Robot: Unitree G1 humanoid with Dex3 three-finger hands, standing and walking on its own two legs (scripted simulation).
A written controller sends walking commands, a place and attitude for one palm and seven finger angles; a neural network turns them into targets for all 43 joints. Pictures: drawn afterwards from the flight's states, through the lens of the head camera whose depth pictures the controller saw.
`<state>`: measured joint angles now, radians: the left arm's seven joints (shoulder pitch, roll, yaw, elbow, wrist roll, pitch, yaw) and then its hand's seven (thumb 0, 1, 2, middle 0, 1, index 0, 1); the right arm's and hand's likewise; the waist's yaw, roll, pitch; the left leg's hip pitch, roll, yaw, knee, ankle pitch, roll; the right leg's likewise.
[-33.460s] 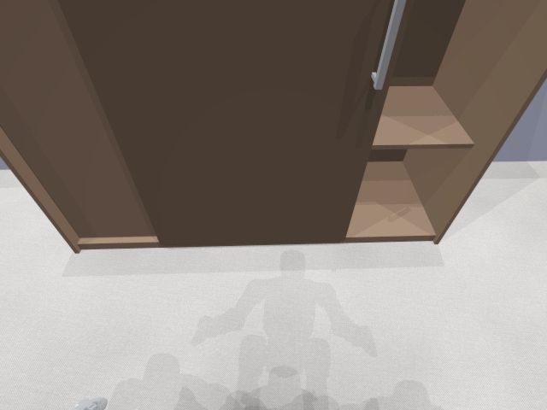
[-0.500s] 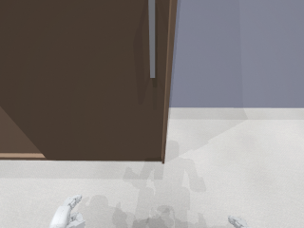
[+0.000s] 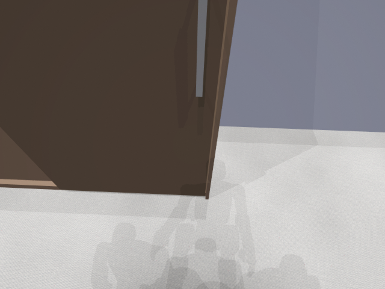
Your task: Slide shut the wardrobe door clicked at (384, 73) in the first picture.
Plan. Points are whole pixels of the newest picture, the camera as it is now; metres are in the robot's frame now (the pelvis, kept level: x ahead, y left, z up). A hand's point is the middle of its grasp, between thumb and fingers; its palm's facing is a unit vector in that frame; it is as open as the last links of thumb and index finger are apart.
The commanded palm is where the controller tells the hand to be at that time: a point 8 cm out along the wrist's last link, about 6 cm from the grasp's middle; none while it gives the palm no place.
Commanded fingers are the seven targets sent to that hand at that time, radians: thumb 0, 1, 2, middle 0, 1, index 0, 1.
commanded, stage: let the arm hang, fingers relaxed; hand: left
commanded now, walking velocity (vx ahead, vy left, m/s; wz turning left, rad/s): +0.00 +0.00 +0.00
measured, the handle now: (201, 38) +0.62 +0.01 +0.19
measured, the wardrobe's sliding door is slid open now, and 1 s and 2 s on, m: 0.00 0.00 0.00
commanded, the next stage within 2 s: look to check the result in 0.40 s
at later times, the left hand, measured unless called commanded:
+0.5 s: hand out of the picture +0.07 +0.20 -0.17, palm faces +0.00 -0.97 -0.24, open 7.3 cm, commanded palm none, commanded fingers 0.00 0.90 0.90 -0.20 -0.30 -0.20 -0.30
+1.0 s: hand out of the picture +0.12 +0.21 -0.16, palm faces -0.01 -0.96 -0.29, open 7.3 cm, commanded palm none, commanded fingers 0.00 0.90 0.90 -0.20 -0.30 -0.20 -0.30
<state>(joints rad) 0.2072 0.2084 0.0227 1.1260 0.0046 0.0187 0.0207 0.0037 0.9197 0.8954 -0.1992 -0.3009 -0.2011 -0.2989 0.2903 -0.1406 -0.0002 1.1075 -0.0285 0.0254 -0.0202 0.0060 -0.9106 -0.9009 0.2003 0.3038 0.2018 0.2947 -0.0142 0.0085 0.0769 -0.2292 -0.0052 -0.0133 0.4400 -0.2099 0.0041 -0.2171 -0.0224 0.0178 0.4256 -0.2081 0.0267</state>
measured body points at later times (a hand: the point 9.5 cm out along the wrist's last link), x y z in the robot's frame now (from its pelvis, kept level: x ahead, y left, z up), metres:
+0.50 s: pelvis +0.02 +0.00 +0.00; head +0.05 +0.00 +0.45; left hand +0.08 +0.25 -0.15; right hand +0.06 -0.25 -0.15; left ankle +0.02 +0.12 -0.74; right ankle +0.01 -0.14 -0.74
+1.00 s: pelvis +0.04 -0.01 +0.01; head +0.07 -0.02 +0.45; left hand +0.12 +0.26 -0.14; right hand +0.10 -0.29 -0.14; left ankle +0.02 +0.12 -0.74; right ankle +0.01 -0.14 -0.74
